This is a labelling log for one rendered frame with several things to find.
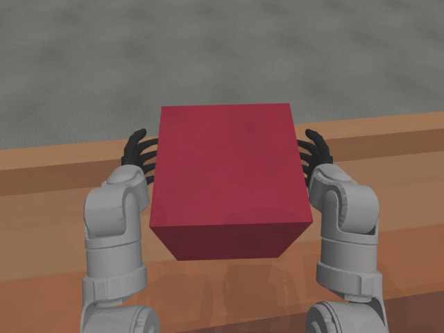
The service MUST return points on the right robot hand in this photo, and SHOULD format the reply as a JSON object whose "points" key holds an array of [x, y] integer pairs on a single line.
{"points": [[320, 153]]}

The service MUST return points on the left robot upper arm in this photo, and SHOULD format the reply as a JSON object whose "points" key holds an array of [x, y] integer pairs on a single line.
{"points": [[126, 319]]}

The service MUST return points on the carton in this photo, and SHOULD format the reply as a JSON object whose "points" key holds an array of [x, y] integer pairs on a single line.
{"points": [[228, 182]]}

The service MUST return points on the right robot upper arm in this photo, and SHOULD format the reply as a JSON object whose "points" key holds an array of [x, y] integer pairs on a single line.
{"points": [[343, 317]]}

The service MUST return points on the left robot forearm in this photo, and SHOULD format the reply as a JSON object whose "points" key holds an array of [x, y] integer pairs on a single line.
{"points": [[115, 271]]}

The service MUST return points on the right robot forearm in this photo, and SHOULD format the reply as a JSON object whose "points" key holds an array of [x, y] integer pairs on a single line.
{"points": [[349, 230]]}

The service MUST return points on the left robot hand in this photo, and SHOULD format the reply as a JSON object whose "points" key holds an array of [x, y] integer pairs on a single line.
{"points": [[132, 152]]}

